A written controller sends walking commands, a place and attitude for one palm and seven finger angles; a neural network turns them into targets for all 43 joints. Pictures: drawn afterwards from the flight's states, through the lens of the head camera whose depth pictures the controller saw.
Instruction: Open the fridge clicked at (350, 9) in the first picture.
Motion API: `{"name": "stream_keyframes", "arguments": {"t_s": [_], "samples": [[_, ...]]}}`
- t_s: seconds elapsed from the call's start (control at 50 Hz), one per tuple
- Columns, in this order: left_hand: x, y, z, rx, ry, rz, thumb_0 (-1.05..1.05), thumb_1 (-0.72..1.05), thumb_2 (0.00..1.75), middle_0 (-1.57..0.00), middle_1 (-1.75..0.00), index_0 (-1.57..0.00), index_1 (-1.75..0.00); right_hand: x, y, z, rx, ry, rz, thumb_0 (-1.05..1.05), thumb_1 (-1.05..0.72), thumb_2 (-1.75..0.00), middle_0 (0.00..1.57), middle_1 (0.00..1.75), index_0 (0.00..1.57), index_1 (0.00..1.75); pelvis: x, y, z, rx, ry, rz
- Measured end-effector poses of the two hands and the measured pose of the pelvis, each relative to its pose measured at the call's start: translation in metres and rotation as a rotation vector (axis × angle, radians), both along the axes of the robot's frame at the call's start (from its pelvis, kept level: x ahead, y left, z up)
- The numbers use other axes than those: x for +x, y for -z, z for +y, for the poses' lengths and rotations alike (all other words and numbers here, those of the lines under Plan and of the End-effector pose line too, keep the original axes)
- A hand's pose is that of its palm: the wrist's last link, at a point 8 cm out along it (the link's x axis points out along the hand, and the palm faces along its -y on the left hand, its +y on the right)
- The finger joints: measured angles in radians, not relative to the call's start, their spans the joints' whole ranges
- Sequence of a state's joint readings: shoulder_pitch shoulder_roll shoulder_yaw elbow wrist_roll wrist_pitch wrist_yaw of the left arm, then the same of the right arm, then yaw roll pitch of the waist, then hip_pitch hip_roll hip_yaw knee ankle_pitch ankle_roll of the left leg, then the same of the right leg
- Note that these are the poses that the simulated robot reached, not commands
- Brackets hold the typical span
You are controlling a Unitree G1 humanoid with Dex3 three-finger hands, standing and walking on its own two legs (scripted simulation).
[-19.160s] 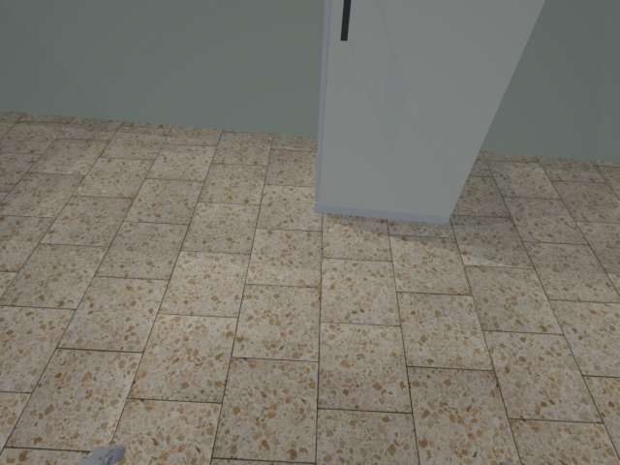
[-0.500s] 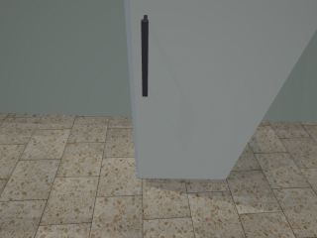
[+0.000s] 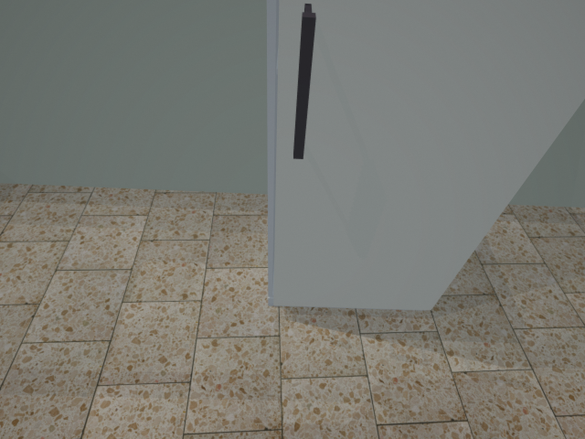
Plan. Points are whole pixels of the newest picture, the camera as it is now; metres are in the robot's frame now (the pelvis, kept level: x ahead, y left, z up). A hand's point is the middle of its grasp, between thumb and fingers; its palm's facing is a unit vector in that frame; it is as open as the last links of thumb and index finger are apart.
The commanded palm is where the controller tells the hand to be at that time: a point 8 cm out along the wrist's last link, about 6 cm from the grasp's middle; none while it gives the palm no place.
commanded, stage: look again from close up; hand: left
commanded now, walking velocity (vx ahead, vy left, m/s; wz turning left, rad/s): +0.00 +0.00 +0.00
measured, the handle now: (302, 89) +0.63 +0.03 +0.17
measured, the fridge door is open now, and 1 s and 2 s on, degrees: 0 0 0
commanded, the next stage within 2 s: shuffle to correct the standing spot in 0.24 s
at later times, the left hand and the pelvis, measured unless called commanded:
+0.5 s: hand out of the picture -0.03 +0.12 -0.18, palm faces +0.04 -0.99 -0.13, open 7.4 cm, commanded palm none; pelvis +0.01 -0.03 +0.00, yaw +0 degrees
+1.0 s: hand out of the picture +0.03 +0.09 -0.20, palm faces +0.08 -0.99 -0.08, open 7.4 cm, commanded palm none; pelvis +0.13 -0.04 -0.03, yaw +0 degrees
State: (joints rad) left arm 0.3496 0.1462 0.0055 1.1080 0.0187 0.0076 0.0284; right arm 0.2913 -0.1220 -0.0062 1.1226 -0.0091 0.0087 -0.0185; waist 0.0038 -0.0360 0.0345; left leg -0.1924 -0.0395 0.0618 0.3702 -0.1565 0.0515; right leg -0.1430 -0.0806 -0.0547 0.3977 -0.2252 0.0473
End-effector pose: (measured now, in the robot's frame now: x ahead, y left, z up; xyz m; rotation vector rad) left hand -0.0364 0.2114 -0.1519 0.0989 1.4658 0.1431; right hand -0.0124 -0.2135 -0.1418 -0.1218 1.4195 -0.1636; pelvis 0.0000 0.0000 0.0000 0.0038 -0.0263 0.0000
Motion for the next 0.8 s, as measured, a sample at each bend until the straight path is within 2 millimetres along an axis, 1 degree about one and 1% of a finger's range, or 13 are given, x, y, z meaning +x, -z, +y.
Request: {"name": "stream_keyframes", "arguments": {"t_s": [0.12,0.22,0.32,0.46,0.6,0.7,0.76,0.8], "samples": [[-0.019,-0.004,-0.004,0.008,-0.014,0.041,0.00,0.91,0.90,-0.20,-0.30,-0.19,-0.30,-0.002,0.003,-0.002,0.009,-0.002,0.004,0.01,-0.92,-0.90,0.20,0.30,0.20,0.30,-0.002,0.000,-0.003,-0.001,-0.002,-0.001],[-0.026,-0.005,-0.012,0.005,-0.018,0.052,0.00,0.91,0.90,-0.20,-0.30,-0.19,-0.30,-0.002,0.004,-0.007,0.014,-0.002,0.002,0.01,-0.92,-0.90,0.20,0.30,0.20,0.30,-0.003,0.001,-0.008,-0.002,-0.001,-0.001],[-0.021,-0.004,-0.022,-0.003,-0.016,0.036,0.00,0.90,0.90,-0.20,-0.30,-0.19,-0.30,-0.004,0.006,-0.012,0.019,0.000,0.001,0.01,-0.92,-0.90,0.20,0.30,0.20,0.30,-0.003,0.001,-0.014,-0.002,0.001,-0.001],[-0.005,0.000,-0.035,-0.019,-0.007,-0.002,0.00,0.90,0.90,-0.20,-0.30,-0.20,-0.30,-0.007,0.007,-0.017,0.024,0.014,0.004,0.01,-0.91,-0.90,0.20,0.30,0.20,0.30,0.001,0.003,-0.023,-0.003,0.004,0.004],[0.012,0.005,-0.044,-0.030,-0.008,0.002,0.00,0.90,0.90,-0.20,-0.30,-0.20,-0.30,-0.006,0.010,-0.026,0.020,0.047,0.027,0.01,-0.91,-0.90,0.20,0.30,0.20,0.30,0.019,0.007,-0.036,-0.001,0.013,0.031],[0.025,0.007,-0.053,-0.019,-0.018,0.021,0.00,0.91,0.90,-0.20,-0.30,-0.19,-0.30,0.002,0.015,-0.039,0.018,0.062,0.058,0.01,-0.91,-0.90,0.20,0.30,0.20,0.30,0.040,0.013,-0.049,-0.002,0.009,0.051],[0.033,0.008,-0.059,-0.010,-0.054,0.020,0.00,0.91,0.90,-0.20,-0.30,-0.20,-0.30,0.017,0.016,-0.048,0.013,0.038,0.086,0.01,-0.91,-0.90,0.20,0.30,0.20,0.30,0.056,0.015,-0.055,-0.016,-0.012,0.062],[0.035,0.008,-0.063,-0.011,-0.080,0.029,0.00,0.91,0.90,-0.20,-0.30,-0.19,-0.30,0.037,0.014,-0.053,0.003,0.011,0.091,0.01,-0.91,-0.90,0.20,0.30,0.20,0.30,0.068,0.015,-0.056,-0.022,-0.029,0.065]]}}
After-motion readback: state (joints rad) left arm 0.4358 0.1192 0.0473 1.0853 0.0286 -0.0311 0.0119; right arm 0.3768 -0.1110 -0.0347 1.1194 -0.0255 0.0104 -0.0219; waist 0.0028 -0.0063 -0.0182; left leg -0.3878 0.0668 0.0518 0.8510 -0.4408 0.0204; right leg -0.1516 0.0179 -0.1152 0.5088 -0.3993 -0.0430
